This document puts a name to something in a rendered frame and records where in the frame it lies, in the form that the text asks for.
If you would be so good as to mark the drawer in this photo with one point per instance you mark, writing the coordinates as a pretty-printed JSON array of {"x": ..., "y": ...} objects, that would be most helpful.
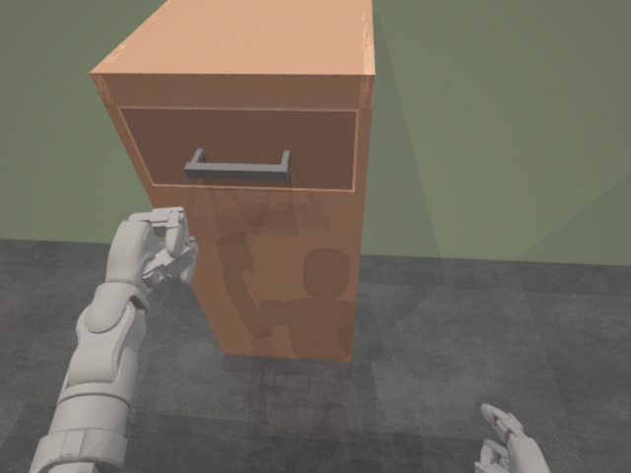
[{"x": 321, "y": 142}]

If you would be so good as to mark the handle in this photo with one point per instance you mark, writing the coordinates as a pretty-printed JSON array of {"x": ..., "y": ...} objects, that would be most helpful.
[{"x": 195, "y": 169}]

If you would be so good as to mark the left robot hand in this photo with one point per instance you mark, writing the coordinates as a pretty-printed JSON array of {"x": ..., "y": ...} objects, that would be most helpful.
[{"x": 136, "y": 257}]

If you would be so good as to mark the right robot hand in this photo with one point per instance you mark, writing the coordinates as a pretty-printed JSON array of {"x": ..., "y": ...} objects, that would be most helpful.
[{"x": 523, "y": 454}]

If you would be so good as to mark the cabinet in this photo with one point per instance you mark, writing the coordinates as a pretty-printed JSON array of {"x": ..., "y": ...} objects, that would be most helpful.
[{"x": 277, "y": 268}]

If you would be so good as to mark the left robot forearm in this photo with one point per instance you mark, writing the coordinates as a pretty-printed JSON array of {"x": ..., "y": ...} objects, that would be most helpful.
[{"x": 87, "y": 431}]

